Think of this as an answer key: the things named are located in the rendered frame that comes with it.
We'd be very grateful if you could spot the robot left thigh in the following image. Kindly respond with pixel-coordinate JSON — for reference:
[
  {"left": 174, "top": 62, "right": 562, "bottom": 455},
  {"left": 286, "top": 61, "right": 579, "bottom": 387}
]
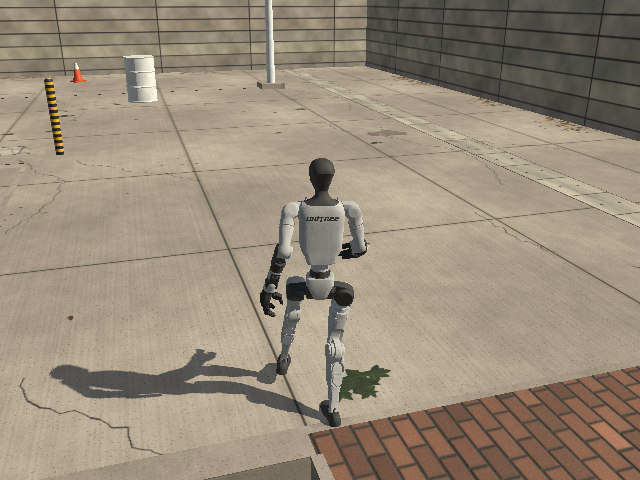
[{"left": 286, "top": 276, "right": 306, "bottom": 324}]

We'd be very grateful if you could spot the left robot hand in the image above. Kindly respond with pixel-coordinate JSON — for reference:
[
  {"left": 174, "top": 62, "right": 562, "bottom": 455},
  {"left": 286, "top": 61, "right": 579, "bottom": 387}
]
[{"left": 260, "top": 289, "right": 283, "bottom": 317}]

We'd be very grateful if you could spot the right robot forearm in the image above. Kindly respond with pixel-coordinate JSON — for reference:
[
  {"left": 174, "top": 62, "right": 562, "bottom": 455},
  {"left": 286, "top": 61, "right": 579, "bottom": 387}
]
[{"left": 350, "top": 239, "right": 367, "bottom": 257}]

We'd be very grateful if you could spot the right robot hand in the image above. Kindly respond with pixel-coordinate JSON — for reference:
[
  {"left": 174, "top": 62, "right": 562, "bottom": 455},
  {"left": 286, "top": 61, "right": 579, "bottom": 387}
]
[{"left": 338, "top": 242, "right": 360, "bottom": 259}]

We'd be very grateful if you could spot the robot left foot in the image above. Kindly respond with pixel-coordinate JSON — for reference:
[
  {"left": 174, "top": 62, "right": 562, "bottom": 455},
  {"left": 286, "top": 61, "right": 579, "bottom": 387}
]
[{"left": 276, "top": 354, "right": 291, "bottom": 375}]

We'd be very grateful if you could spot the robot left upper arm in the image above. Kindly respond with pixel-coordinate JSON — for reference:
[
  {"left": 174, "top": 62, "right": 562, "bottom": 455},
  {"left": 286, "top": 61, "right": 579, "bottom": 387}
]
[{"left": 277, "top": 201, "right": 301, "bottom": 259}]

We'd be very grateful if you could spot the robot right upper arm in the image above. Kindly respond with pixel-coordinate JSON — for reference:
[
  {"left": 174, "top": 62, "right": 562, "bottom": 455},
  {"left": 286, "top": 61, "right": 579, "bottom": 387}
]
[{"left": 341, "top": 201, "right": 366, "bottom": 253}]

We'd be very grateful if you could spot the left robot forearm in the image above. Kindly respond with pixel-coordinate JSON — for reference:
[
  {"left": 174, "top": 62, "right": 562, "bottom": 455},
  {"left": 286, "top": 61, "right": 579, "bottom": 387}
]
[{"left": 263, "top": 244, "right": 286, "bottom": 293}]

